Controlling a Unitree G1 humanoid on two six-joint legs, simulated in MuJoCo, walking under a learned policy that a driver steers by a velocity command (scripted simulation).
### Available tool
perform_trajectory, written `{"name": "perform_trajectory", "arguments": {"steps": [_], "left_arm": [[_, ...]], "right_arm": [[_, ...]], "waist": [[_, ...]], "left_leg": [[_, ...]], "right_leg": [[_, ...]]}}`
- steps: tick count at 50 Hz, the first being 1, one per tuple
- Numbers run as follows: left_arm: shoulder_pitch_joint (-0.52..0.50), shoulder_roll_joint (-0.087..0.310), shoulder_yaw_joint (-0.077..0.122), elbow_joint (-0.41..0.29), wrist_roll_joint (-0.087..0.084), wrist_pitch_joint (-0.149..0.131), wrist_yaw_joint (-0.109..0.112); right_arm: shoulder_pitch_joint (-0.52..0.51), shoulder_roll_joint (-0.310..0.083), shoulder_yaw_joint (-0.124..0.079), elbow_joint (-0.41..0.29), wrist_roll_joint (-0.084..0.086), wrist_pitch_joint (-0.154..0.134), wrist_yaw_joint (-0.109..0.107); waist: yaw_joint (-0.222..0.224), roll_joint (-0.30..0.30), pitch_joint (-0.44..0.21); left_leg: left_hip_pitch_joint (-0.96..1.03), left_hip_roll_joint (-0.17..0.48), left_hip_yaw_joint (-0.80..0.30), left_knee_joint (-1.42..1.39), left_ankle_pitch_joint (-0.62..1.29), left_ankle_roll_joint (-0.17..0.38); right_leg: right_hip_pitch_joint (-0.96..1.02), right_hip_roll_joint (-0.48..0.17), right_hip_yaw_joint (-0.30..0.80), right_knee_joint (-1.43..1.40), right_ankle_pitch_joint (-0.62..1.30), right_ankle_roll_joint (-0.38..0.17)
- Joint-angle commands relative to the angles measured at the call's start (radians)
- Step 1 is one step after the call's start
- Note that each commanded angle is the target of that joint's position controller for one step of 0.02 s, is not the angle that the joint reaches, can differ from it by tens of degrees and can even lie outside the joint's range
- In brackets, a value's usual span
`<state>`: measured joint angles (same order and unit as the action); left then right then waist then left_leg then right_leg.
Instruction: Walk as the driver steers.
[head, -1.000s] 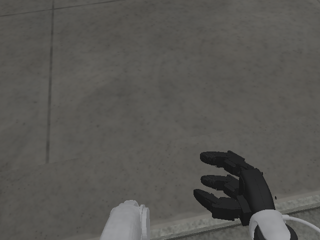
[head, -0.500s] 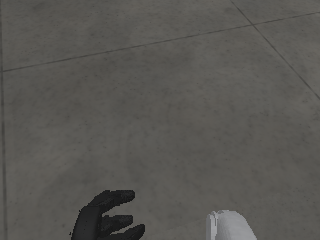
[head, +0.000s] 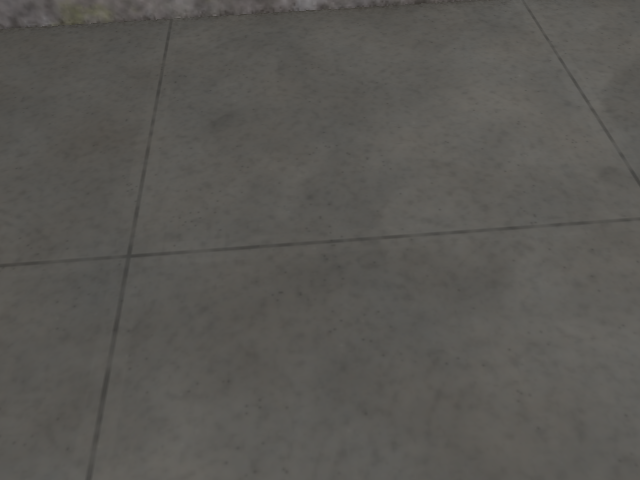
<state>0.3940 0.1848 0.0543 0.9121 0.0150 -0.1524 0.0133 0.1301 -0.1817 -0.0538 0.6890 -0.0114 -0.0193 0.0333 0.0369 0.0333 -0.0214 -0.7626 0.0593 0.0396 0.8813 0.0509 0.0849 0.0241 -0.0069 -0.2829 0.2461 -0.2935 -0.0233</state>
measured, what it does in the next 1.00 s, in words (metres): walks ahead, turning left: left foot, then right foot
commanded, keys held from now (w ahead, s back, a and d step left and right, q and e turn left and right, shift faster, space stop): w+q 1.00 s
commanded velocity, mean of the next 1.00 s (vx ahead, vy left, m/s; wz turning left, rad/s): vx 0.50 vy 0.00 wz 0.58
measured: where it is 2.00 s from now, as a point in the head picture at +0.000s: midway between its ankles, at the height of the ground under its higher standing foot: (141, 302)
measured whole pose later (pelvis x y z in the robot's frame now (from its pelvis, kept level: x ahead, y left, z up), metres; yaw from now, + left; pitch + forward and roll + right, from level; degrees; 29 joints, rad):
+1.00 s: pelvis +0.57 +0.11 +0.00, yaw +36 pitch +1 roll -2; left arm 0.40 0.26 0.05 0.80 0.02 -0.09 0.00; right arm 0.19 -0.29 -0.06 0.68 -0.04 0.01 0.06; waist 0.04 0.06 0.00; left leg -0.69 0.04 -0.05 1.03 -0.14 0.03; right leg -0.10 0.01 -0.18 0.30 -0.22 -0.04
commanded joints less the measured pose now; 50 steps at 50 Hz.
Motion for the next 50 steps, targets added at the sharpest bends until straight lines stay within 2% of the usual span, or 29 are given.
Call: {"name": "perform_trajectory", "arguments": {"steps": [1,2,5,6,7,8,9,10,11,12,14,16,18,21,24,28,30,31,32,33,34,35,36,37,38,39,41,44,50], "left_arm": [[-0.021,0.154,0.033,-0.061,-0.009,0.001,0.022],[0.000,0.147,0.029,-0.058,-0.004,0.015,0.028],[0.010,0.204,0.046,-0.069,0.007,0.062,0.037],[0.007,0.228,0.054,-0.076,0.006,0.079,0.033],[-0.019,0.228,0.054,-0.095,0.005,0.086,0.026],[-0.004,0.115,0.029,-0.148,-0.004,0.086,0.019],[-0.051,0.099,0.026,-0.227,-0.008,0.074,0.004],[-0.157,0.126,0.027,-0.262,-0.001,0.057,-0.007],[-0.198,0.128,0.020,-0.273,-0.008,0.037,-0.012],[-0.174,0.132,0.020,-0.265,-0.003,0.030,-0.010],[-0.141,0.129,0.015,-0.256,0.028,0.062,-0.011],[-0.136,0.129,0.009,-0.253,0.039,0.092,-0.015],[-0.193,0.115,-0.001,-0.270,0.036,0.108,-0.018],[-0.322,0.114,-0.010,-0.303,0.036,0.115,-0.026],[-0.422,0.109,-0.019,-0.327,0.027,0.111,-0.032],[-0.523,0.119,-0.025,-0.370,0.013,0.092,-0.036],[-0.488,0.136,-0.021,-0.373,0.009,0.085,-0.034],[-0.419,0.152,-0.014,-0.357,0.008,0.084,-0.029],[-0.316,0.180,-0.001,-0.326,0.010,0.081,-0.020],[-0.164,0.207,0.012,-0.289,0.012,0.071,-0.008],[-0.006,0.264,0.028,-0.280,0.031,0.060,0.009],[0.011,0.352,0.046,-0.293,0.057,0.065,0.016],[-0.037,0.306,0.045,-0.301,0.032,0.081,0.009],[-0.114,0.215,0.025,-0.308,0.023,0.087,0.009],[-0.152,0.156,0.009,-0.300,0.018,0.086,0.006],[-0.153,0.144,0.003,-0.284,0.016,0.083,0.005],[-0.133,0.149,0.003,-0.251,0.008,0.068,0.001],[-0.099,0.162,0.009,-0.221,0.002,0.044,-0.012],[-0.043,0.189,0.017,-0.168,0.007,0.048,-0.016]], "right_arm": [[-0.051,-0.044,-0.015,-0.055,-0.007,0.003,0.013],[-0.045,-0.056,-0.021,-0.059,-0.016,0.005,0.010],[0.069,-0.101,-0.042,-0.038,-0.020,0.006,0.004],[0.161,-0.125,-0.055,-0.013,-0.020,-0.003,-0.002],[0.306,-0.160,-0.074,0.030,-0.031,-0.015,-0.009],[0.343,-0.257,-0.097,0.030,-0.041,-0.018,-0.021],[0.289,-0.312,-0.112,0.002,-0.011,-0.014,-0.017],[0.277,-0.289,-0.106,-0.012,-0.001,-0.008,-0.019],[0.252,-0.241,-0.091,-0.006,0.003,-0.011,-0.028],[0.224,-0.200,-0.077,-0.006,0.003,-0.019,-0.029],[0.188,-0.157,-0.056,-0.013,0.009,-0.040,-0.034],[0.218,-0.173,-0.050,-0.003,0.012,-0.059,-0.034],[0.270,-0.200,-0.053,0.010,0.008,-0.064,-0.036],[0.331,-0.204,-0.048,0.027,0.008,-0.059,-0.033],[0.376,-0.210,-0.048,0.042,0.010,-0.054,-0.037],[0.400,-0.231,-0.049,0.046,0.001,-0.047,-0.048],[0.367,-0.247,-0.052,0.040,-0.002,-0.044,-0.056],[0.321,-0.261,-0.054,0.032,-0.001,-0.046,-0.057],[0.292,-0.275,-0.057,0.025,0.000,-0.050,-0.052],[0.268,-0.278,-0.057,0.024,0.006,-0.055,-0.042],[0.275,-0.219,-0.041,0.002,0.010,-0.063,-0.031],[0.411,-0.111,-0.020,-0.019,0.038,-0.058,-0.032],[0.414,-0.207,-0.029,-0.007,0.000,-0.047,-0.039],[0.340,-0.219,-0.034,-0.001,-0.015,-0.035,-0.036],[0.275,-0.209,-0.030,-0.009,-0.022,-0.030,-0.026],[0.251,-0.195,-0.028,-0.012,-0.024,-0.022,-0.014],[0.263,-0.178,-0.026,-0.005,-0.032,0.007,0.007],[0.207,-0.160,-0.021,-0.026,-0.035,0.025,0.020],[0.024,-0.134,-0.006,-0.075,-0.025,0.020,0.035]], "waist": [[-0.017,-0.133,0.056],[-0.015,-0.149,0.050],[-0.066,-0.187,0.003],[-0.107,-0.165,-0.036],[-0.181,-0.098,-0.100],[-0.147,0.049,-0.155],[-0.105,0.188,-0.198],[-0.129,0.042,-0.139],[-0.110,-0.023,-0.063],[-0.063,-0.088,-0.024],[-0.016,-0.072,-0.019],[-0.012,-0.049,-0.017],[-0.032,-0.023,0.005],[-0.084,0.011,0.039],[-0.125,0.035,0.036],[-0.154,0.045,0.046],[-0.123,0.049,0.047],[-0.079,0.053,0.036],[-0.036,0.049,-0.006],[0.044,0.009,-0.080],[0.103,-0.053,-0.207],[0.022,-0.305,-0.344],[0.006,-0.276,-0.340],[-0.013,-0.155,-0.173],[-0.019,-0.071,-0.079],[-0.031,-0.089,-0.037],[-0.055,-0.140,0.004],[-0.062,-0.131,0.020],[-0.029,-0.101,0.072]], "left_leg": [[0.174,-0.027,0.093,-0.201,-0.046,0.025],[0.173,-0.049,0.117,-0.227,-0.110,0.039],[0.278,-0.127,0.143,-0.281,-0.298,0.096],[0.385,-0.157,0.135,-0.339,-0.331,0.116],[0.604,-0.154,0.058,-0.391,-0.324,0.139],[0.852,0.069,-0.287,-0.377,-0.419,0.215],[0.978,0.228,-0.825,-0.568,-0.422,0.365],[0.949,0.230,-0.768,-0.637,-0.381,0.341],[0.833,0.220,-0.628,-0.629,-0.281,0.311],[0.727,0.176,-0.521,-0.626,-0.166,0.256],[0.610,0.101,-0.399,-0.638,-0.037,0.209],[0.585,0.071,-0.353,-0.648,0.056,0.203],[0.589,0.051,-0.334,-0.659,0.082,0.192],[0.636,0.021,-0.326,-0.661,0.114,0.156],[0.702,0.012,-0.332,-0.624,0.167,0.130],[0.775,0.038,-0.386,-0.565,0.247,0.138],[0.765,0.053,-0.417,-0.534,0.268,0.118],[0.724,0.048,-0.414,-0.498,0.344,0.095],[0.697,0.030,-0.407,-0.409,0.466,0.072],[0.648,-0.022,-0.366,-0.233,0.485,0.047],[0.517,-0.070,-0.325,0.026,0.239,0.029],[0.232,-0.226,-0.194,0.344,-0.565,-0.009],[0.122,-0.177,-0.177,0.461,-0.570,-0.004],[0.103,-0.123,-0.161,0.475,-0.464,-0.009],[0.120,-0.088,-0.142,0.428,-0.392,-0.014],[0.145,-0.062,-0.138,0.385,-0.371,-0.020],[0.194,-0.036,-0.124,0.348,-0.354,-0.033],[0.141,-0.018,-0.120,0.310,-0.311,-0.041],[0.054,0.009,-0.087,0.073,-0.113,-0.053]], "right_leg": [[0.026,-0.216,-0.001,-0.071,0.708,-0.070],[0.088,-0.235,-0.005,-0.018,0.807,-0.069],[0.177,-0.275,-0.012,0.227,1.083,-0.071],[0.143,-0.271,-0.016,0.392,1.033,-0.069],[-0.011,-0.247,-0.013,0.635,0.847,-0.048],[-0.361,-0.168,0.007,0.929,0.320,-0.013],[-0.697,0.063,0.171,1.219,-0.240,0.036],[-0.816,-0.004,0.323,1.255,-0.149,0.031],[-0.810,-0.044,0.326,1.209,-0.040,0.023],[-0.751,-0.080,0.327,1.114,0.013,0.021],[-0.662,-0.105,0.334,1.024,0.015,0.041],[-0.668,-0.107,0.318,0.959,0.006,0.060],[-0.721,-0.108,0.300,0.865,0.057,0.073],[-0.783,-0.092,0.284,0.690,0.190,0.076],[-0.786,-0.061,0.280,0.549,0.285,0.071],[-0.761,-0.024,0.276,0.419,0.294,0.049],[-0.656,-0.006,0.296,0.348,0.272,0.027],[-0.535,0.016,0.293,0.311,0.235,0.012],[-0.388,0.047,0.280,0.298,0.186,-0.005],[-0.191,0.038,0.280,0.250,0.213,-0.029],[0.053,-0.134,0.446,0.245,0.048,-0.069],[0.303,-0.440,0.901,0.179,-0.005,-0.181],[0.234,-0.441,1.127,0.072,-0.148,-0.223],[0.075,-0.399,0.963,0.042,-0.215,-0.201],[-0.050,-0.341,0.801,0.023,-0.162,-0.173],[-0.124,-0.294,0.676,0.003,-0.064,-0.143],[-0.217,-0.245,0.521,-0.035,0.094,-0.127],[-0.225,-0.257,0.416,-0.078,0.188,-0.147],[-0.162,-0.241,0.230,-0.104,0.250,-0.132]]}}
